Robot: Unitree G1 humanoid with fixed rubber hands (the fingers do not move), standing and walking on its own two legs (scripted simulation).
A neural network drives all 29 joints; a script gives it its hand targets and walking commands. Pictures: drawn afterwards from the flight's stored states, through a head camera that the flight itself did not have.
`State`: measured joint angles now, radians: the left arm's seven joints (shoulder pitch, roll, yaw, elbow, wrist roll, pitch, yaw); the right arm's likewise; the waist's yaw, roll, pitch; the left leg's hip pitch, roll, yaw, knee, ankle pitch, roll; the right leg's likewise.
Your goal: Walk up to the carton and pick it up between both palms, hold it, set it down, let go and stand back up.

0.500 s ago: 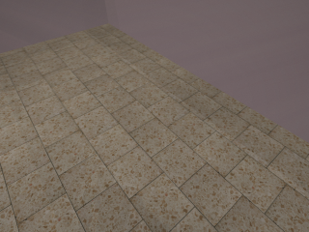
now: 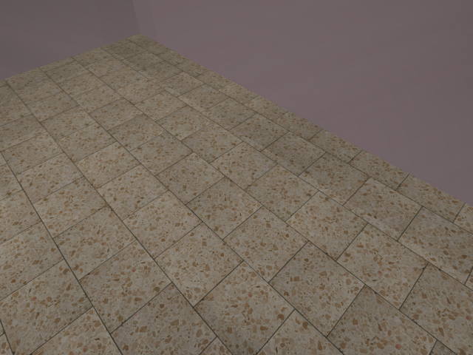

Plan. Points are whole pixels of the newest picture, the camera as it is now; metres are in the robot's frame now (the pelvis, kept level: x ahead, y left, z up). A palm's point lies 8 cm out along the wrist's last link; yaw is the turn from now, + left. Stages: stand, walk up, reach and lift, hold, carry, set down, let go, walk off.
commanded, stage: walk up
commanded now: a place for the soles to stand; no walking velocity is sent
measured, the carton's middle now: out of the picture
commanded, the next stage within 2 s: none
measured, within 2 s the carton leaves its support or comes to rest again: neither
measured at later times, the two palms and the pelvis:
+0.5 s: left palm out of the picture +0.08 +0.26 -0.12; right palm out of the picture -0.05 -0.23 -0.15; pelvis -0.01 +0.02 +0.00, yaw -11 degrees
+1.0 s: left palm out of the picture +0.15 +0.31 -0.12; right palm out of the picture -0.10 -0.19 -0.10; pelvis -0.03 +0.08 +0.01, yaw -30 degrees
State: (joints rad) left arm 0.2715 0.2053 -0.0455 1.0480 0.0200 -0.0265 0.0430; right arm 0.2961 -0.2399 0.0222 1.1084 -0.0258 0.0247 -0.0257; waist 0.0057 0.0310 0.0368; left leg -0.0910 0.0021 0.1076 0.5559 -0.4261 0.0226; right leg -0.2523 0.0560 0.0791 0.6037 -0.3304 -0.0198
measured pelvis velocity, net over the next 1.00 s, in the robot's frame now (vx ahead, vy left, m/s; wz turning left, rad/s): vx -0.03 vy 0.08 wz -0.52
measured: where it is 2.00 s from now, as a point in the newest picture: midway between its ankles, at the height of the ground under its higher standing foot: outside the picture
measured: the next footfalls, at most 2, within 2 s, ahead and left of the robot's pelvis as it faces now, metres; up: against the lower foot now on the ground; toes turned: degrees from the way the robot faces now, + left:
right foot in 0.48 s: +0.04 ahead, -0.08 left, +0.00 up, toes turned -13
left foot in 0.90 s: +0.06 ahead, +0.14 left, +0.00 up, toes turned -29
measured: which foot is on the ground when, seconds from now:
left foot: down 0.00-0.50, up 0.52-0.88, down 0.90-1.00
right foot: down 0.00-0.16, up 0.18-0.46, down 0.48-0.92, up 0.94-1.00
